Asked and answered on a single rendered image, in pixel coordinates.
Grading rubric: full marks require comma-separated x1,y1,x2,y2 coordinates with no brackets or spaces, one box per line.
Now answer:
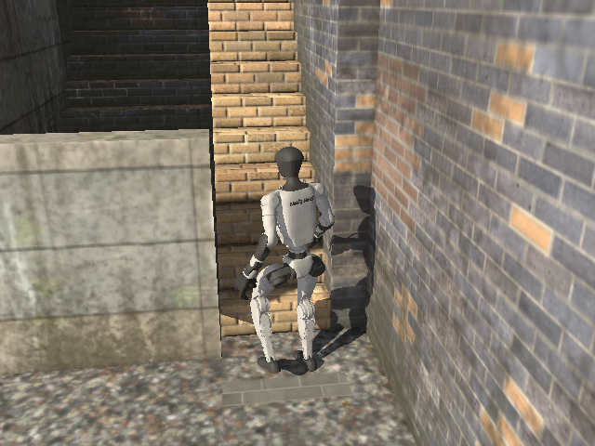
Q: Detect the stairs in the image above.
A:
207,0,331,337

